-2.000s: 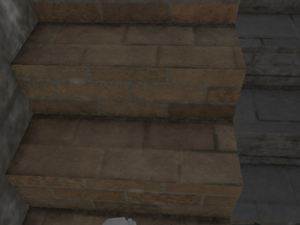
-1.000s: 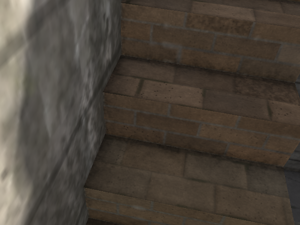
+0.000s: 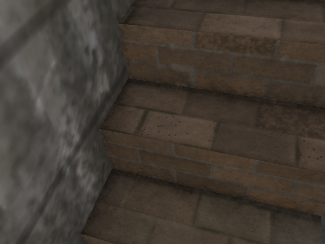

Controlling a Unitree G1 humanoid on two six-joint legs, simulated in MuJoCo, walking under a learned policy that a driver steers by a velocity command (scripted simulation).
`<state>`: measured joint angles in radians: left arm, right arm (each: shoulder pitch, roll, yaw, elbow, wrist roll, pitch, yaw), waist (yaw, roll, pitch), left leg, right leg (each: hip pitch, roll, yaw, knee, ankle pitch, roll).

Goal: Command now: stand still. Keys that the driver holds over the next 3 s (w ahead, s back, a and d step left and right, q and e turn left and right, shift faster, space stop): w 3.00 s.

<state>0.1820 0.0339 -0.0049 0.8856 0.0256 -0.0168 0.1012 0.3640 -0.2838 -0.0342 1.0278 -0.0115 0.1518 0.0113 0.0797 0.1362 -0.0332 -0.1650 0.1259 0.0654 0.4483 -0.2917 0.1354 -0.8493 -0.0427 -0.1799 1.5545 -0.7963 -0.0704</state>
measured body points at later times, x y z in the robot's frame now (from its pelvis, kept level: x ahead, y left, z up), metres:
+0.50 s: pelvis -0.02 +0.04 -0.01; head +0.01 +0.06 +0.44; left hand +0.21 +0.16 -0.11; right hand -0.07 -0.20 -0.15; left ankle -0.10 +0.08 -0.77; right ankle +0.04 -0.12 -0.56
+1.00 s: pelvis -0.01 -0.01 -0.01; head +0.02 +0.00 +0.44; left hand +0.18 +0.14 -0.12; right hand -0.12 -0.23 -0.15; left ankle -0.11 +0.07 -0.77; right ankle +0.04 -0.13 -0.56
